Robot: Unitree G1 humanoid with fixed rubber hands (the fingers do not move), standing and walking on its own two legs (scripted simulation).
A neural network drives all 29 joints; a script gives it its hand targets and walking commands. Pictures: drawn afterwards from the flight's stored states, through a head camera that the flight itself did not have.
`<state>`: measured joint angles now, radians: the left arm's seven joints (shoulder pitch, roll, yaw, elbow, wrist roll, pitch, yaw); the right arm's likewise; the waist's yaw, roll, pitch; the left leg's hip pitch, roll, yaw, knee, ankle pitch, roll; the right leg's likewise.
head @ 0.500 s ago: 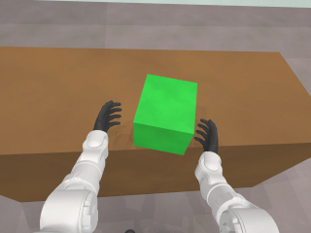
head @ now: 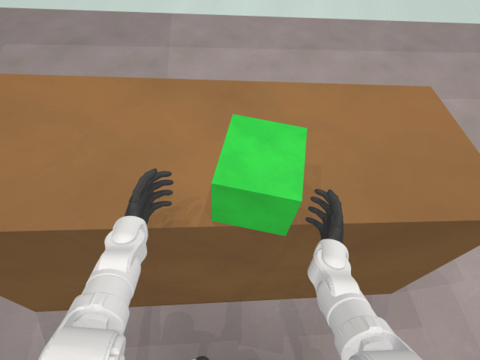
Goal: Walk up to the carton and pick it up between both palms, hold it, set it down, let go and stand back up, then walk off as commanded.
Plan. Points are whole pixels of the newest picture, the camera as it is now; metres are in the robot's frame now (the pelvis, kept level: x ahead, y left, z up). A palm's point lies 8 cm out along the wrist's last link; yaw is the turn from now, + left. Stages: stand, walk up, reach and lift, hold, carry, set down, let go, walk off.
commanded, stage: set down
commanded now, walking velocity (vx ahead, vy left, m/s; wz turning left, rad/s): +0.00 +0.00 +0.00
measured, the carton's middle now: (259, 174) +0.48 -0.06 -0.03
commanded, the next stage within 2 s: none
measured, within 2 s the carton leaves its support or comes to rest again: neither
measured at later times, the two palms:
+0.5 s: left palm (126, 231) +0.35 +0.19 +0.00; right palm (335, 251) +0.29 -0.17 +0.00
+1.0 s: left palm (104, 268) +0.28 +0.21 +0.01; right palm (349, 273) +0.25 -0.18 +0.01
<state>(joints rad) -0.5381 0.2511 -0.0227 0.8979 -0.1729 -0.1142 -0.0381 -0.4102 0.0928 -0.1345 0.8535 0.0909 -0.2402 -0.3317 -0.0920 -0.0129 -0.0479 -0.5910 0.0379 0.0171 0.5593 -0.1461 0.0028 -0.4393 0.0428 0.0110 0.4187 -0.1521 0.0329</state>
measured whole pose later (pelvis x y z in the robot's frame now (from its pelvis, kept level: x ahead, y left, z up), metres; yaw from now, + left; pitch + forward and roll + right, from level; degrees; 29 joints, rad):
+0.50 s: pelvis +0.01 +0.00 +0.00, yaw +0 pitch +10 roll -4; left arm -0.25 0.28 -0.02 0.40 -0.18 0.13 -0.10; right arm -0.09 0.09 -0.03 0.42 0.12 -0.13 -0.35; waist -0.05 -0.01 -0.05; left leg -0.58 0.04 0.02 0.56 -0.16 0.01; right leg -0.43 0.04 0.01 0.42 -0.17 0.03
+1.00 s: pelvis +0.03 -0.01 +0.00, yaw +1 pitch +3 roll -3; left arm 0.04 0.34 -0.02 0.19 -0.26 0.13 -0.11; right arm 0.16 0.09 -0.01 0.24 0.12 -0.08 -0.35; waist -0.01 -0.01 0.00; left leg -0.40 0.04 0.02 0.56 -0.20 0.01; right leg -0.25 0.04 0.01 0.42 -0.21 0.02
